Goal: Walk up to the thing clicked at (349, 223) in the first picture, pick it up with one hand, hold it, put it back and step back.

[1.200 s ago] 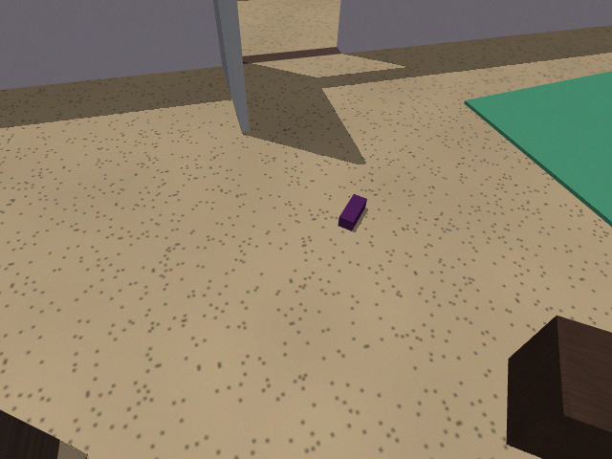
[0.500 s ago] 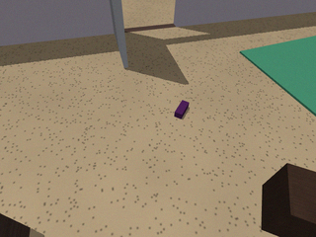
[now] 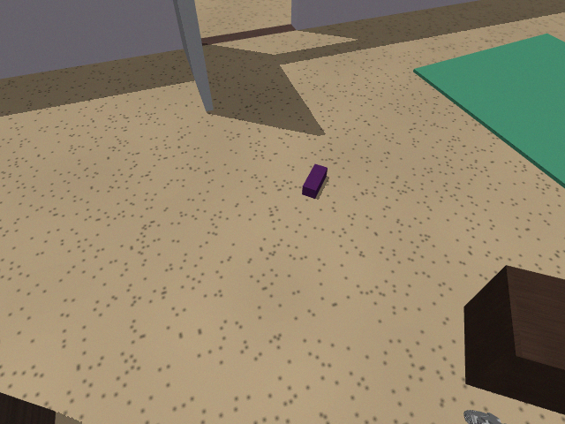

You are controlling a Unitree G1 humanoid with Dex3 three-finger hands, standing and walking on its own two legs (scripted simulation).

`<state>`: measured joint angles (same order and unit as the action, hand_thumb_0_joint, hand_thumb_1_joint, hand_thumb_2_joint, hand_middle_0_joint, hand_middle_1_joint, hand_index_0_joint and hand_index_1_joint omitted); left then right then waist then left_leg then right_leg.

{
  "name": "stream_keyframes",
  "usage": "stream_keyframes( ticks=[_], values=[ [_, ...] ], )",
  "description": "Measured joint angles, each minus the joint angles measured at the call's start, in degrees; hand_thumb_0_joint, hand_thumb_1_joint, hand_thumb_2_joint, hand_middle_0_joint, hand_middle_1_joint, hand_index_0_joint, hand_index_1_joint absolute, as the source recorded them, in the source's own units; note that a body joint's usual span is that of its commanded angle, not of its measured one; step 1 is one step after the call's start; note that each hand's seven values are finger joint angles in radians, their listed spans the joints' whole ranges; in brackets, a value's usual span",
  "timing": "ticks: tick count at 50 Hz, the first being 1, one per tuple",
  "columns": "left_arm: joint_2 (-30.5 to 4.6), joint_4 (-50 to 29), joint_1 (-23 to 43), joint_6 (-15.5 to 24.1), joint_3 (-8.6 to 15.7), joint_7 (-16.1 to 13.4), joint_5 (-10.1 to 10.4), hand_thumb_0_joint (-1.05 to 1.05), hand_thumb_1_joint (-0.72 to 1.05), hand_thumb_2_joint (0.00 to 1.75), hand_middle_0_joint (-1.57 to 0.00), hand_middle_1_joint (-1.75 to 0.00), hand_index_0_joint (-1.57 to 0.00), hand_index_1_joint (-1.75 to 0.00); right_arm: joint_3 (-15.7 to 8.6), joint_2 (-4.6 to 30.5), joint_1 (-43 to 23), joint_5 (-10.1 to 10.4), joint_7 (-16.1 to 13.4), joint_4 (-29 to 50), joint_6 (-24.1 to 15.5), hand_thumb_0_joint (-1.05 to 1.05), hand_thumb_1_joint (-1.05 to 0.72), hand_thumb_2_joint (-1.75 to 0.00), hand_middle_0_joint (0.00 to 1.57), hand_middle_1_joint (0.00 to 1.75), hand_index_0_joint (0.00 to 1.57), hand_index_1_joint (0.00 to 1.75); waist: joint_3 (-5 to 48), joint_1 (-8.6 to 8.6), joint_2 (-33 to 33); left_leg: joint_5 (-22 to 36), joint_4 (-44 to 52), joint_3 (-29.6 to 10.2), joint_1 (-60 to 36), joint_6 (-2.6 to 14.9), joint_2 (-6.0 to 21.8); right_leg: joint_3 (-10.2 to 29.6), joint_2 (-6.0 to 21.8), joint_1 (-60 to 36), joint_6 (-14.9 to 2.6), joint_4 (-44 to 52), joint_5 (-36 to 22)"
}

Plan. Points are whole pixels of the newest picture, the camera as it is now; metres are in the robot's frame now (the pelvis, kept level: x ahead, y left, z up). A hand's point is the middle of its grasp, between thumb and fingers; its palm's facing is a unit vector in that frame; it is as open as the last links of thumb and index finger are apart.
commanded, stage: walk up
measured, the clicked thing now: (314, 180) +1.24 -0.10 -0.75
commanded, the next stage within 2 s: none
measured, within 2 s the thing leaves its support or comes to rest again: neither
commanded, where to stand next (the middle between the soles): +0.04 +0.01 m, yaw -107 degrees
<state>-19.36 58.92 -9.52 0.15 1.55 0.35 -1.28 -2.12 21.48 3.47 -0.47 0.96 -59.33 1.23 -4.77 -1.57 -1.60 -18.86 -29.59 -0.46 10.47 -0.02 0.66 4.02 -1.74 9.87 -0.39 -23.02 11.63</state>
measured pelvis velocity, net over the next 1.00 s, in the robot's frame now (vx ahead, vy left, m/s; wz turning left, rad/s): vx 0.05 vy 0.07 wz -1.05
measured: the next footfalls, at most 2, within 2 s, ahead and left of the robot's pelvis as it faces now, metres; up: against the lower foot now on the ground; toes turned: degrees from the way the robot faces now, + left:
right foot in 0.64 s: -0.05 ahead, -0.05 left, +0.00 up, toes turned -44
left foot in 0.98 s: +0.20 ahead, +0.04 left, +0.00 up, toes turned -61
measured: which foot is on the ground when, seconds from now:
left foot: down 0.00-0.66, up 0.68-0.96, down 0.98-1.00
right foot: down 0.00-0.20, up 0.22-0.62, down 0.64-1.00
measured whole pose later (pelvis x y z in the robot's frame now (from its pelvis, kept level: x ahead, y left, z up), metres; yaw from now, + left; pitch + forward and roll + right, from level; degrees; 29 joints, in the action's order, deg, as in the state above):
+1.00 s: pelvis +0.05 +0.07 -0.03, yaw -60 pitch -2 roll -1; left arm -23.2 35.5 -15.0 -2.7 2.8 1.8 -1.7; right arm -4.1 23.7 14.1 -1.1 0.0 -42.0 -0.4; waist -5.2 0.1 -0.2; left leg -14.3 -38.7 -0.9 22.1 -0.1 0.2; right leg 14.6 -6.7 17.8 1.1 -41.3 20.8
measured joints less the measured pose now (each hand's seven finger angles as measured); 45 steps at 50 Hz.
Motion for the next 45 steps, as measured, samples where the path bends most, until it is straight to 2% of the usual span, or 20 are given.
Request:
stream_keyframes(
  ticks=[2, 4, 6, 8, 9, 10, 11, 12, 14, 18, 22, 26, 31, 32, 33, 34, 36, 38, 41, 45],
  values=[
    [0.1, -2.5, -2.1, -0.3, 0.8, -0.2, -0.6, 0.00, 0.90, 0.89, -0.21, -0.30, -0.21, -0.30, -1.0, 0.6, -1.8, 0.0, 0.1, 3.0, 0.5, 0.01, -0.90, -0.90, 0.21, 0.30, 0.21, 0.30, -1.1, -0.58, 0.1, -7.5, -8.5, -2.5, 3.6, 0.21, -2.2, 3.5, -0.5, 1.8, 0.27, -0.7, -0.7],
    [-0.2, -4.5, -3.8, -0.9, 1.3, -0.4, -0.8, 0.00, 0.90, 0.89, -0.21, -0.30, -0.21, -0.30, -1.7, 0.7, -2.8, 0.0, 0.4, 5.7, 0.6, 0.01, -0.90, -0.90, 0.21, 0.30, 0.21, 0.30, -1.8, -0.69, 0.4, -8.6, -12.4, -3.9, 6.1, 0.19, -3.1, 6.5, -1.1, 2.9, 0.95, -0.4, -1.8],
    [-0.7, -6.4, -4.8, -1.6, 1.7, -0.6, -1.0, 0.00, 0.90, 0.89, -0.21, -0.30, -0.21, -0.30, -2.2, 0.8, -3.0, -0.2, 0.6, 8.2, 0.8, 0.01, -0.90, -0.90, 0.21, 0.30, 0.20, 0.30, -2.2, -0.70, 0.9, -7.8, -12.0, -4.8, 7.3, -0.03, -3.3, 9.1, -1.7, 4.2, 1.97, -0.4, -2.6],
    [-1.2, -8.3, -5.2, -2.2, 2.0, -0.5, -1.1, 0.00, 0.90, 0.89, -0.21, -0.30, -0.21, -0.30, -2.7, 1.0, -2.4, -0.5, 0.7, 10.3, 0.8, 0.01, -0.90, -0.90, 0.21, 0.30, 0.20, 0.30, -2.6, -0.68, 1.3, -5.9, -7.1, -5.4, 6.4, -0.29, -3.5, 11.5, -2.4, 5.6, 3.12, -1.5, -2.7],
    [-1.7, -9.2, -5.2, -2.5, 2.0, -0.5, -1.1, 0.00, 0.90, 0.89, -0.21, -0.30, -0.21, -0.30, -2.9, 1.0, -1.8, -0.7, 0.6, 11.1, 0.7, 0.01, -0.90, -0.90, 0.21, 0.30, 0.20, 0.30, -2.6, -0.42, 1.7, -1.8, -2.8, -5.4, 5.2, -0.05, -3.5, 12.6, -2.7, 6.7, 3.70, -3.0, -2.2],
    [-2.3, -10.0, -4.8, -2.9, 2.2, -0.6, -1.0, 0.00, 0.90, 0.89, -0.21, -0.30, -0.21, -0.30, -3.2, 0.6, -1.1, -1.1, 0.3, 11.8, 0.5, 0.01, -0.90, -0.90, 0.21, 0.30, 0.20, 0.30, -3.1, -0.22, 2.7, 4.1, -0.9, -4.3, 4.6, 0.65, -3.9, 13.4, -2.6, 7.9, 2.83, -5.8, 0.1],
    [-2.7, -10.4, -4.2, -3.2, 2.4, -0.8, -1.0, 0.01, 0.90, 0.89, -0.21, -0.30, -0.21, -0.30, -3.3, 0.2, -0.3, -1.5, 0.2, 12.2, 0.6, 0.01, -0.90, -0.90, 0.21, 0.30, 0.20, 0.30, -3.5, -0.24, 3.6, 5.0, -0.9, -3.0, 4.4, 1.46, -4.1, 13.4, -2.8, 9.6, 2.12, -10.2, 5.0],
    [-2.9, -10.8, -3.8, -3.3, 2.6, -1.0, -1.1, 0.01, 0.90, 0.89, -0.21, -0.30, -0.21, -0.30, -3.3, -0.1, 0.5, -1.7, 0.3, 12.4, 1.0, 0.01, -0.90, -0.90, 0.21, 0.30, 0.20, 0.30, -3.6, -0.08, 3.8, 4.8, -0.8, -1.9, 4.0, 2.12, -3.6, 11.8, -3.3, 11.5, 1.78, -15.4, 9.5],
    [-3.6, -11.4, -3.6, -3.5, 2.8, -0.7, -1.1, 0.01, 0.91, 0.89, -0.20, -0.30, -0.21, -0.30, -3.2, -0.9, 2.0, -1.7, 0.6, 12.5, 1.5, 0.01, -0.90, -0.90, 0.21, 0.30, 0.20, 0.30, -3.6, 0.72, 3.6, 5.0, 1.2, -0.5, 2.4, 2.80, -2.1, 7.6, -3.8, 14.5, 1.34, -25.2, 12.7],
    [-5.4, -12.8, -4.3, -3.3, 3.5, 1.2, -0.4, 0.00, 0.91, 0.89, -0.20, -0.30, -0.20, -0.30, -3.1, -1.7, 5.3, -1.7, 0.6, 12.9, 1.3, 0.01, -0.90, -0.90, 0.21, 0.30, 0.21, 0.30, -2.5, 1.77, 3.5, 6.0, 4.7, 3.3, 0.2, 3.14, -0.1, 2.7, -1.4, 16.4, 1.19, -33.4, 7.7],
    [-5.8, -13.5, -5.5, -3.6, 3.3, 2.5, -0.5, 0.00, 0.91, 0.89, -0.20, -0.30, -0.20, -0.30, -3.2, -1.1, 7.7, -1.7, 1.2, 14.5, 0.6, 0.01, -0.90, -0.90, 0.21, 0.30, 0.21, 0.30, -1.6, 2.84, 2.9, 5.2, 5.2, 8.5, -0.8, 3.55, 0.8, -0.9, 2.6, 14.3, 1.76, -28.3, 6.1],
    [-5.5, -14.2, -5.4, -3.6, 2.8, 3.0, -0.7, 0.00, 0.91, 0.89, -0.20, -0.30, -0.20, -0.30, -3.3, 0.0, 9.9, -1.6, 1.9, 16.2, 0.2, 0.01, -0.90, -0.90, 0.21, 0.30, 0.21, 0.30, -1.3, 4.19, 1.6, 3.4, 3.7, 13.5, -0.6, 3.58, 2.0, -3.9, 4.5, 12.2, 1.02, -21.9, 7.3],
    [-5.1, -16.2, -4.0, -2.5, 2.4, 3.0, -0.7, 0.01, 0.91, 0.89, -0.20, -0.30, -0.20, -0.30, -3.6, 1.6, 12.3, -1.3, 2.3, 17.0, 0.5, 0.01, -0.90, -0.90, 0.21, 0.30, 0.21, 0.30, -1.1, 5.43, 0.1, -0.5, -1.3, 19.0, 0.4, 2.63, 4.2, -6.9, 4.3, 8.1, -0.77, -13.8, 9.2],
    [-5.0, -16.7, -3.8, -2.1, 2.4, 2.9, -0.7, 0.01, 0.91, 0.89, -0.20, -0.30, -0.20, -0.30, -3.7, 1.8, 12.8, -1.1, 2.3, 17.2, 0.7, 0.01, -0.90, -0.90, 0.21, 0.30, 0.21, 0.30, -0.9, 5.56, -0.2, -1.9, -3.4, 19.9, 1.0, 2.28, 5.0, -7.4, 3.9, 6.7, -1.40, -11.3, 8.9],
    [-4.7, -17.2, -3.4, -1.6, 2.4, 2.7, -0.8, 0.01, 0.91, 0.89, -0.20, -0.30, -0.20, -0.30, -3.9, 2.4, 13.2, -0.8, 2.2, 17.1, 0.9, 0.01, -0.90, -0.90, 0.21, 0.30, 0.21, 0.30, -1.2, 5.72, -1.5, -3.6, -6.6, 19.9, 1.9, 1.85, 6.6, -7.5, 2.7, 6.0, -1.44, -10.1, 6.0],
    [-4.3, -17.8, -2.9, -1.1, 2.3, 2.4, -1.0, 0.00, 0.91, 0.89, -0.20, -0.30, -0.20, -0.30, -4.1, 2.7, 13.4, -0.5, 2.1, 16.7, 1.2, 0.01, -0.90, -0.90, 0.21, 0.30, 0.21, 0.30, -1.7, 5.80, -2.7, -4.4, -11.1, 17.8, 3.4, 1.27, 7.9, -7.5, 1.4, 5.8, -1.22, -10.7, 5.6],
    [-4.0, -19.6, -3.2, -0.2, 2.2, 1.9, -0.9, 0.00, 0.91, 0.89, -0.20, -0.30, -0.20, -0.30, -3.7, 2.5, 13.0, -0.1, 1.9, 15.6, 2.2, 0.01, -0.90, -0.90, 0.21, 0.30, 0.20, 0.30, -2.0, 4.40, -2.4, -10.4, -20.9, 9.8, 7.3, -0.76, 5.5, -4.8, 0.4, 6.3, -1.46, -12.6, 6.5],
    [-3.4, -20.6, -3.9, -0.3, 1.8, 1.4, -0.2, 0.00, 0.91, 0.89, -0.20, -0.30, -0.20, -0.30, -3.1, 2.4, 12.4, 0.3, 2.0, 15.3, 2.1, 0.01, -0.90, -0.90, 0.21, 0.30, 0.20, 0.30, -2.1, 3.50, -2.2, -12.2, -26.4, 3.9, 10.4, -1.90, 3.5, -2.2, -0.6, 5.4, -1.49, -11.7, 6.0],
    [-2.8, -21.6, -5.1, -1.1, 1.1, 1.2, -0.1, 0.00, 0.90, 0.89, -0.20, -0.30, -0.21, -0.30, -2.2, 2.3, 11.9, 0.3, 2.0, 15.9, 1.2, 0.01, -0.90, -0.90, 0.21, 0.30, 0.20, 0.30, -1.4, 2.89, -1.8, -9.3, -25.9, 0.1, 13.7, -2.38, 3.2, 1.3, -1.8, 4.6, -1.00, -10.3, 5.3],
    [-2.5, -22.9, -5.8, -1.9, 0.9, 1.7, -0.7, 0.00, 0.90, 0.89, -0.21, -0.30, -0.21, -0.30, -1.9, 2.6, 11.1, 0.0, 0.8, 16.7, 0.3, 0.01, -0.90, -0.90, 0.21, 0.30, 0.20, 0.30, -0.7, 1.89, -1.2, -5.6, -21.0, -1.6, 15.6, -2.02, 2.4, 5.7, -3.4, 5.2, -0.15, -11.6, 6.0]
  ],
)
